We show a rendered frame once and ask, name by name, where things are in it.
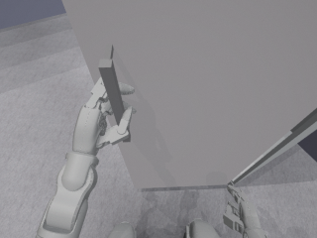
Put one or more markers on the handle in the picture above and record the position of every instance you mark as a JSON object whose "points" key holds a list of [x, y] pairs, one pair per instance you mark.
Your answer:
{"points": [[109, 77]]}

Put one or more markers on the robot right thigh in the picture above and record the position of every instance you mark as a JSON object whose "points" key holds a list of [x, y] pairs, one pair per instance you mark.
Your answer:
{"points": [[200, 229]]}

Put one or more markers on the robot right hand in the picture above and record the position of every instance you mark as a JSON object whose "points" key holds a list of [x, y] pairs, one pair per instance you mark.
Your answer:
{"points": [[243, 216]]}

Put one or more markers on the robot left thigh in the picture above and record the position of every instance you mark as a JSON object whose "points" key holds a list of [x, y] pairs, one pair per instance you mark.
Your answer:
{"points": [[123, 230]]}

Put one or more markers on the fridge door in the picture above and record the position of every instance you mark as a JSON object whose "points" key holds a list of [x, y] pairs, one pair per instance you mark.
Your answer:
{"points": [[217, 82]]}

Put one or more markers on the robot right forearm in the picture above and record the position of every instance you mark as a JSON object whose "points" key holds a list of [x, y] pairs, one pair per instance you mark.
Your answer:
{"points": [[254, 232]]}

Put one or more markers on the robot left forearm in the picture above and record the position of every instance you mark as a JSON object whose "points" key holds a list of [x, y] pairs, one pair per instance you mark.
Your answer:
{"points": [[66, 210]]}

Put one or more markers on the robot left hand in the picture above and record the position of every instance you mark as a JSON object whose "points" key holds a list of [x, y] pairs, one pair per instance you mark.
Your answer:
{"points": [[91, 121]]}

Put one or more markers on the robot thigh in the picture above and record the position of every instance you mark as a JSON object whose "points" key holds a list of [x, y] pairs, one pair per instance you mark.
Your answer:
{"points": [[200, 229], [123, 230]]}

